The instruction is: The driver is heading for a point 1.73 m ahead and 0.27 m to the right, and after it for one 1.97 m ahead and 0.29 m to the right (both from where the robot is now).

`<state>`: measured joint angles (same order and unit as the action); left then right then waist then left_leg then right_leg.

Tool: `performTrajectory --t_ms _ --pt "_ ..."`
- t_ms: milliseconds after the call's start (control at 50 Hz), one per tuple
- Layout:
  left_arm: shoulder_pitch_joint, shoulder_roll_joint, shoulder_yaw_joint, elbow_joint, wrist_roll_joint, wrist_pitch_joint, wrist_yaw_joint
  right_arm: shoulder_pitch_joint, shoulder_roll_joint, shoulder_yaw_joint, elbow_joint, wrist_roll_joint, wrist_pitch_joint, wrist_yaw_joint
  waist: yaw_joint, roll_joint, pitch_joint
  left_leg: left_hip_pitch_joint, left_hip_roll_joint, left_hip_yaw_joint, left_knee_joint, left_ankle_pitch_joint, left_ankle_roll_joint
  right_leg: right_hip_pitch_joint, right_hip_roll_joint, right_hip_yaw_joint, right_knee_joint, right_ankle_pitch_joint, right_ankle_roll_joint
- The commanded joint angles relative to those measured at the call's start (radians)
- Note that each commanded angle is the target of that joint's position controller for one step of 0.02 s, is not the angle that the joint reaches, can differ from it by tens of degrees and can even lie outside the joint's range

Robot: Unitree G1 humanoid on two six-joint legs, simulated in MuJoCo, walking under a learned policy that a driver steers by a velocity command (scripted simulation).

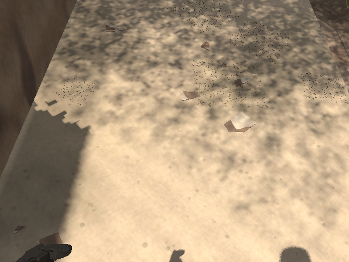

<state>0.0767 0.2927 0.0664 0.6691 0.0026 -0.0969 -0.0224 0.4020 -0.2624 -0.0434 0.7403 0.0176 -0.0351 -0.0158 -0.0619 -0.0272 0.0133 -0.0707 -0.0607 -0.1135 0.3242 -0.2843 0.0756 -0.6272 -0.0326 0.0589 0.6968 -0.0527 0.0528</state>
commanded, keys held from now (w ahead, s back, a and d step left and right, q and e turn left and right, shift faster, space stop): w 0.14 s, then w+e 0.86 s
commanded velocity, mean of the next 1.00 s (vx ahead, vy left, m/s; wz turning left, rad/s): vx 0.49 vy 0.00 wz -0.24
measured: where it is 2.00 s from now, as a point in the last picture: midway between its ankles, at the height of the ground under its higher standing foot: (208, 126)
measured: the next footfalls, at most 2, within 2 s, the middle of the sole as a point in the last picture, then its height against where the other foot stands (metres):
right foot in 0.18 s outside the picture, level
left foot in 0.62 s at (130, 256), level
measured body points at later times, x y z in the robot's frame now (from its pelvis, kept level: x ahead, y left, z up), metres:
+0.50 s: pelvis +0.27 -0.03 +0.00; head +0.30 -0.03 +0.45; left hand +0.29 +0.26 -0.12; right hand +0.49 -0.26 -0.08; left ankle +0.43 +0.14 -0.70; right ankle +0.24 -0.13 -0.75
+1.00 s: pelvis +0.53 -0.01 -0.01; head +0.56 -0.03 +0.44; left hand +0.82 +0.15 -0.09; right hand +0.45 -0.30 -0.13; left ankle +0.47 +0.13 -0.75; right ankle +0.65 -0.20 -0.70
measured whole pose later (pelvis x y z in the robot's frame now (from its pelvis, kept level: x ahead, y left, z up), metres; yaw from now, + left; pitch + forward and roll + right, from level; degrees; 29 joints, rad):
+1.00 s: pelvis +0.53 -0.01 -0.01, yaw -19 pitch +1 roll +2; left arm 0.11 0.30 0.06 0.63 -0.02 -0.02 -0.04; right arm 0.36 -0.30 -0.07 0.83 0.00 -0.08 0.00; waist -0.10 -0.04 0.04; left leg 0.03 -0.01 0.18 0.24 -0.29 0.00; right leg -0.68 -0.09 0.03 0.74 -0.02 -0.01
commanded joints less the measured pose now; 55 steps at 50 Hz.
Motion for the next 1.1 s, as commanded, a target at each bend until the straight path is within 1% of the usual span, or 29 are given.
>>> performTrajectory --t_ms 20,120,140,160,180,200,220,240,260,280,320,360,440,540,580,600,620,640,660,680,700,720,760,800,880,940,1020,1080,1100 --pt "-0.17 0.046 0.002 -0.099 -0.012 -0.022 -0.013 0.01 -0.202 -0.06 -0.043 0.009 -0.011 -0.015 -0.019 0.125 0.042 -0.085 0.206 -0.168 -0.102 0.22 0.132 0.061 0.046 -0.029 -0.14 0.117 0.008" --pt "-0.136 0.092 0.018 -0.089 -0.013 -0.035 -0.02 0.027 -0.188 -0.064 -0.011 0.005 -0.006 -0.014 0.006 0.157 0.04 0.044 0.264 -0.211 -0.02 0.382 0.099 0.133 0.038 -0.025 -0.213 0.049 -0.06" --pt "-0.08 0.111 0.029 -0.076 -0.011 -0.037 -0.015 0.018 -0.189 -0.064 -0.014 0.002 -0.003 -0.012 0.038 0.167 0.004 0.061 0.246 -0.194 0.055 0.552 0.087 0.218 0.061 -0.055 -0.231 0.015 -0.084" --pt "0.032 0.142 0.046 -0.046 -0.009 -0.037 -0.008 0.008 -0.176 -0.058 -0.018 -0.004 0.0 -0.009 0.094 0.161 -0.079 0.056 0.2 -0.143 0.198 0.7 0.064 0.373 0.067 -0.078 -0.242 0.024 -0.121" --pt "0.202 0.177 0.054 -0.022 0.004 -0.035 -0.004 -0.006 -0.145 -0.043 -0.041 -0.017 0.002 -0.008 0.169 0.121 -0.229 -0.079 0.154 -0.11 0.444 0.596 0.034 0.653 -0.052 0.052 -0.187 0.002 -0.194" --pt "0.335 0.26 0.076 0.019 0.012 -0.026 -0.006 0.138 -0.058 -0.017 -0.044 -0.006 -0.01 -0.005 0.131 -0.169 -0.39 -0.445 -0.012 -0.034 0.845 0.096 -0.053 1.025 -0.285 0.523 -0.241 -0.208 -0.373" --pt "0.356 0.187 0.055 0.046 -0.015 -0.026 -0.019 0.126 -0.093 -0.015 -0.039 0.007 -0.024 0.0 0.14 -0.238 -0.364 -0.609 -0.028 -0.077 0.963 -0.272 -0.055 1.029 -0.326 0.782 -0.416 -0.422 -0.391" --pt "0.27 0.135 0.038 0.035 -0.029 -0.021 -0.015 -0.001 -0.168 -0.033 -0.062 0.018 -0.034 0.006 0.144 -0.139 -0.177 -0.688 0.045 -0.06 1.001 -0.2 -0.046 0.882 -0.298 0.66 -0.436 -0.48 -0.348" --pt "0.209 0.121 0.03 0.02 -0.018 -0.012 -0.011 -0.099 -0.17 -0.03 -0.085 0.01 -0.046 0.008 0.134 -0.048 -0.084 -0.671 0.084 -0.022 0.962 -0.126 -0.037 0.733 -0.254 0.544 -0.451 -0.394 -0.323" --pt "0.176 0.108 0.023 0.018 -0.009 -0.004 -0.011 -0.15 -0.159 -0.031 -0.099 -0.01 -0.057 0.01 0.11 -0.003 -0.018 -0.652 0.112 -0.004 0.893 -0.08 -0.039 0.611 -0.216 0.464 -0.472 -0.285 -0.317" --pt "0.15 0.09 0.015 0.009 0.001 -0.002 -0.004 -0.129 -0.134 -0.031 -0.096 -0.023 -0.063 0.015 0.061 -0.039 -0.014 -0.562 0.145 0.002 0.782 -0.029 -0.051 0.505 -0.153 0.38 -0.505 -0.158 -0.308" --pt "0.154 0.101 0.018 0.016 -0.013 -0.001 0.004 -0.127 -0.105 -0.02 -0.098 -0.03 -0.06 0.016 0.046 -0.06 -0.013 -0.526 0.144 0.034 0.667 -0.034 -0.077 0.439 -0.134 0.317 -0.525 -0.091 -0.322" --pt "0.198 0.16 0.037 0.036 -0.025 0.01 0.024 -0.284 -0.066 0.004 -0.137 -0.032 -0.068 0.022 0.093 -0.051 0.015 -0.414 0.107 0.063 0.367 0.201 -0.117 0.321 -0.087 0.215 -0.526 -0.044 -0.29" --pt "0.285 0.166 0.041 0.058 -0.038 0.033 0.032 -0.375 -0.113 -0.013 -0.166 -0.008 -0.08 0.029 0.113 -0.053 -0.003 -0.298 0.069 0.028 0.206 0.287 -0.124 0.366 -0.109 0.293 -0.435 -0.14 -0.241" --pt "0.281 0.156 0.04 0.054 -0.033 0.042 0.033 -0.329 -0.134 -0.027 -0.158 -0.004 -0.085 0.027 0.073 -0.065 -0.015 -0.206 0.07 0.036 0.161 0.228 -0.097 0.374 -0.102 0.324 -0.358 -0.167 -0.212" --pt "0.284 0.127 0.031 0.051 -0.029 0.044 0.033 -0.259 -0.15 -0.039 -0.14 -0.006 -0.087 0.022 0.036 -0.066 -0.041 -0.1 0.081 0.044 0.132 0.196 -0.073 0.351 -0.069 0.313 -0.287 -0.164 -0.188" --pt "0.275 0.07 0.011 0.037 -0.019 0.041 0.029 -0.133 -0.195 -0.056 -0.126 -0.019 -0.09 0.013 -0.027 -0.007 -0.131 0.087 0.195 -0.056 0.122 0.132 -0.02 0.276 -0.01 0.251 -0.07 -0.204 -0.15" --pt "0.362 -0.01 -0.013 0.011 -0.02 0.031 0.029 -0.024 -0.282 -0.077 -0.113 -0.035 -0.077 0.007 -0.022 0.247 -0.272 0.382 0.425 -0.383 0.074 0.002 0.094 0.022 0.112 0.103 0.266 -0.481 -0.087" --pt "0.394 0.05 -0.006 -0.006 -0.048 0.025 0.032 0.016 -0.27 -0.079 -0.079 -0.026 -0.065 0.02 -0.011 0.371 -0.279 0.39 0.51 -0.68 -0.025 -0.272 0.169 -0.165 0.072 0.076 0.477 -0.549 -0.073" --pt "0.327 0.127 0.015 0.006 -0.052 0.031 0.036 -0.034 -0.189 -0.059 -0.092 -0.02 -0.065 0.021 -0.026 0.228 -0.152 0.289 0.458 -0.578 -0.053 -0.321 0.137 -0.206 0.024 0.099 0.558 -0.452 -0.068" --pt "0.261 0.137 0.021 -0.002 -0.041 0.037 0.035 -0.084 -0.15 -0.047 -0.093 -0.021 -0.064 0.02 -0.019 0.164 -0.074 0.19 0.412 -0.419 -0.054 -0.191 0.107 -0.198 -0.003 0.074 0.561 -0.37 -0.064" --pt "0.239 0.124 0.021 -0.005 -0.032 0.042 0.033 -0.131 -0.12 -0.036 -0.091 -0.027 -0.063 0.021 0.003 0.135 -0.035 0.108 0.366 -0.308 -0.072 -0.06 0.095 -0.163 -0.029 0.07 0.53 -0.309 -0.057" --pt "0.221 0.091 0.022 -0.017 -0.032 0.055 0.023 -0.171 -0.099 -0.032 -0.077 -0.035 -0.066 0.019 0.036 0.162 0.007 0.004 0.317 -0.158 -0.119 0.092 0.082 -0.099 -0.067 0.056 0.476 -0.246 -0.052" --pt "0.199 0.058 0.015 -0.033 -0.031 0.066 0.017 -0.168 -0.108 -0.039 -0.06 -0.027 -0.076 0.019 0.042 0.143 0.012 -0.017 0.313 -0.072 -0.15 0.198 0.097 -0.095 -0.072 0.041 0.439 -0.204 -0.043" --pt "0.118 0.038 0.003 -0.069 -0.024 0.067 0.003 -0.156 -0.153 -0.055 -0.024 -0.025 -0.076 0.014 0.033 0.096 0.024 0.005 0.32 0.061 -0.174 0.33 0.108 -0.108 -0.078 0.029 0.243 -0.053 -0.033" --pt "0.019 0.028 -0.006 -0.096 -0.024 0.059 -0.018 -0.137 -0.182 -0.061 -0.001 -0.017 -0.068 0.008 0.001 0.083 0.048 0.008 0.309 0.157 -0.18 0.348 0.087 -0.056 -0.065 -0.022 0.077 0.069 -0.048" --pt "-0.076 0.042 -0.006 -0.143 -0.028 0.059 -0.039 -0.088 -0.217 -0.072 0.035 0.002 -0.05 0.008 -0.014 0.079 0.077 0.099 0.339 0.222 -0.148 0.415 0.059 -0.033 -0.046 -0.07 -0.039 0.028 -0.093" --pt "-0.021 0.088 0.019 -0.152 -0.019 0.066 -0.041 -0.075 -0.258 -0.083 0.045 0.014 -0.03 0.002 0.047 0.116 0.003 0.148 0.341 0.276 0.045 0.867 0.032 0.14 0.043 -0.146 -0.07 -0.12 -0.156" --pt "0.105 0.123 0.041 -0.123 -0.019 0.069 -0.036 -0.078 -0.261 -0.081 0.047 0.017 -0.023 -0.001 0.126 0.106 -0.067 0.109 0.321 0.301 0.212 0.958 0.015 0.324 0.085 -0.161 -0.119 -0.102 -0.189"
